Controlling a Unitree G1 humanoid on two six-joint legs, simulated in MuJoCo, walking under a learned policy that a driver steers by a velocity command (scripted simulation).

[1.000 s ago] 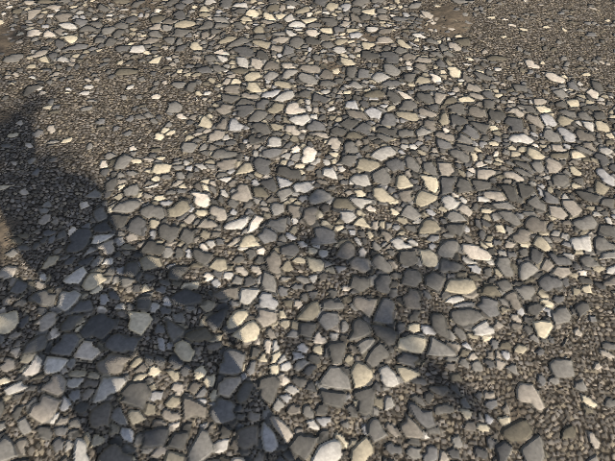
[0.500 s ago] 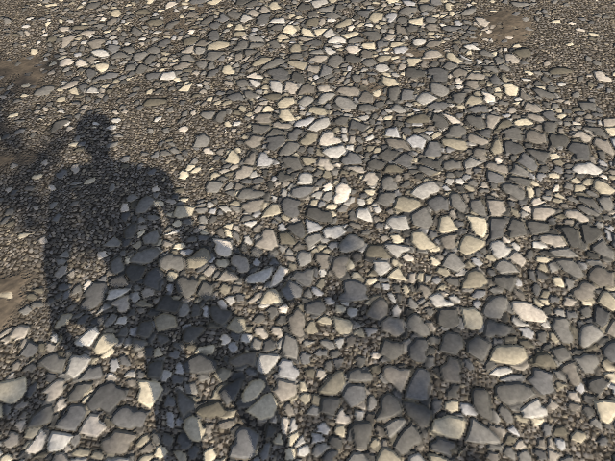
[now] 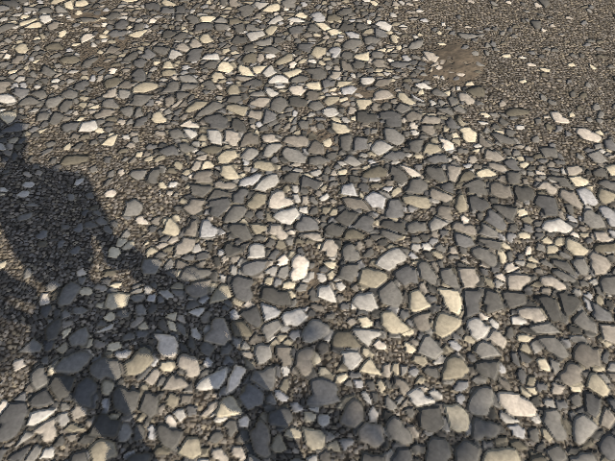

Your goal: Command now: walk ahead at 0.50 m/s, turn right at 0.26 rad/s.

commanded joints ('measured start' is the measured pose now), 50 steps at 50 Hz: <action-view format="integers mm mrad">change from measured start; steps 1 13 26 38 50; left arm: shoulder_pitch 22 -94 74 149 39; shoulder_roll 45 79 141 106 37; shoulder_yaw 11 34 67 63 38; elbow -45 -162 -159 -123 -226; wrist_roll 2 5 9 1 -2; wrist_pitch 5 2 -12 24 40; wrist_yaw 0 -59 6 25 3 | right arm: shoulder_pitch -59 -14 -160 -190 -75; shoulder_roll -144 -228 -112 -177 -147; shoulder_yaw -34 -59 -9 -42 -41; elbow -51 11 -127 -148 -68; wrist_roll -4 24 -10 10 5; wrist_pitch -25 46 -4 -44 -21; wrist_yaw -12 -45 -27 -8 -21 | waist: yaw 27 33 31 4 9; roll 102 132 18 -69 139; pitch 6 -38 -48 -94 -7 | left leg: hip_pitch -14 285 -463 -87 52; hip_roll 280 338 157 80 339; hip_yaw -130 71 -135 -149 -223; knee -192 119 615 134 -132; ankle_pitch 176 753 -33 102 115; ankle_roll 155 43 -137 -46 130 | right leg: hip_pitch -38 101 399 467 -104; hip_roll -27 113 -26 23 -6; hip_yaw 40 -141 235 339 39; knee -118 -441 -825 -534 21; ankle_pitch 171 78 352 225 -20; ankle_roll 17 -104 -297 -153 9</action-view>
